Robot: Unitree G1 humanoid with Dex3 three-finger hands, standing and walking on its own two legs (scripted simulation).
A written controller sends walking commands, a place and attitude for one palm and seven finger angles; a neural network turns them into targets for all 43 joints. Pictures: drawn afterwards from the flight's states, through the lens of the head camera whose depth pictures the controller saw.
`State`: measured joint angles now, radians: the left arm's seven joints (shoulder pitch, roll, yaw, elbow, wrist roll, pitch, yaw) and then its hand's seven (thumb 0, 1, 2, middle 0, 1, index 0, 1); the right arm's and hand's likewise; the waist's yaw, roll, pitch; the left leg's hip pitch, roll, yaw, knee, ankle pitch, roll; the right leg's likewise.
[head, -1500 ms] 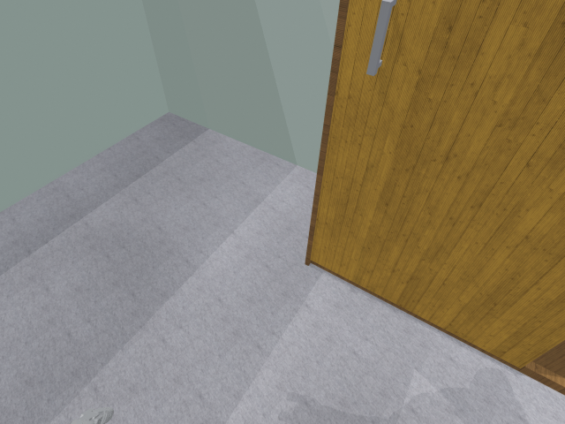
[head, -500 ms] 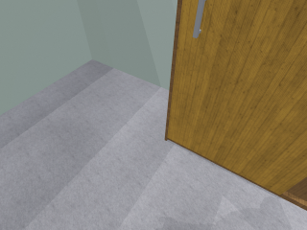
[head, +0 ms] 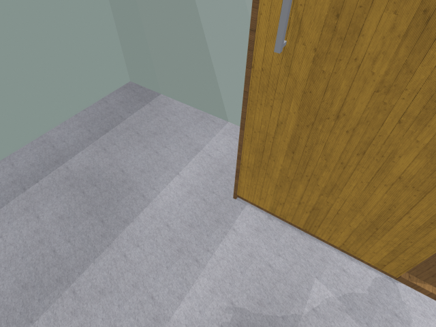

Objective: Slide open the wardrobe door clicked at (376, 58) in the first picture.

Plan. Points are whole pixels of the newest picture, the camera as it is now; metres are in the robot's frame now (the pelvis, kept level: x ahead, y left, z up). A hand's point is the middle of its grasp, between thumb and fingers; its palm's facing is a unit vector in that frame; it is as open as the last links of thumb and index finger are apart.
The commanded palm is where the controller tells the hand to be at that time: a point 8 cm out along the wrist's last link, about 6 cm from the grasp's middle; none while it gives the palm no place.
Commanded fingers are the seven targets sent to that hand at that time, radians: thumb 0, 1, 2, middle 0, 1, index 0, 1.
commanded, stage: turn to face it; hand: left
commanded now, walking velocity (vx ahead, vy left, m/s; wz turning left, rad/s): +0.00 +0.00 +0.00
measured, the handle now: (285, 22) +0.83 -0.13 +0.20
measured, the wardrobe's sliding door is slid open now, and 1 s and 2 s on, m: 0.00 0.00 0.00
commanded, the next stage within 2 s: take the last steps up to it in 1.02 s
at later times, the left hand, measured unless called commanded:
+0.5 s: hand out of the picture +0.06 +0.17 -0.18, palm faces -0.14 -0.95 -0.27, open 7.3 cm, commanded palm none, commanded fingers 0.00 0.90 0.90 -0.20 -0.30 -0.20 -0.30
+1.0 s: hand out of the picture +0.08 +0.19 -0.18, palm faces -0.30 -0.93 -0.23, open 7.4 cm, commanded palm none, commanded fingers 0.00 0.90 0.90 -0.20 -0.30 -0.20 -0.30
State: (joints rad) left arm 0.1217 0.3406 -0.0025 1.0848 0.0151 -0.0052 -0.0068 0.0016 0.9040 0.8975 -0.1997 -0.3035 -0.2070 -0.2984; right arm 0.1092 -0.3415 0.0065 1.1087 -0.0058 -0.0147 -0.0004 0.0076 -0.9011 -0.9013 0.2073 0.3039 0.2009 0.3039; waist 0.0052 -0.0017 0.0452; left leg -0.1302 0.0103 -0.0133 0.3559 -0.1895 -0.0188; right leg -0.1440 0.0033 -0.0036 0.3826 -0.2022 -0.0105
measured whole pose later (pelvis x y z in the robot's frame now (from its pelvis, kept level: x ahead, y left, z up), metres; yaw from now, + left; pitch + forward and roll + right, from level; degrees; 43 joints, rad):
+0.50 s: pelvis -0.02 -0.03 -0.03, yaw -10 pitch -2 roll +2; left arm 0.23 0.21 0.04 0.94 0.03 0.04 -0.02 0.00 0.91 0.90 -0.20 -0.30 -0.21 -0.30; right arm 0.15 -0.23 -0.05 0.98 -0.01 0.06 -0.02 0.01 -0.90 -0.90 0.21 0.30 0.20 0.30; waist 0.03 0.02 0.11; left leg -0.36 0.06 0.06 0.91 -0.48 -0.05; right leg -0.34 0.05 0.00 0.70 -0.32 -0.08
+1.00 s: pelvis -0.05 +0.02 -0.01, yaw -23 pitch +1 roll +0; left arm 0.25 0.24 0.07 0.92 0.03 0.06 0.00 0.00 0.90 0.90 -0.20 -0.30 -0.21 -0.30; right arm 0.18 -0.22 -0.04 0.93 0.00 0.01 -0.03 0.01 -0.90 -0.90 0.20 0.30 0.20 0.30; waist 0.02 -0.04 0.00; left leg -0.22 -0.01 -0.02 0.49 -0.28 0.01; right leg -0.38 0.14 0.20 0.49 -0.15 -0.02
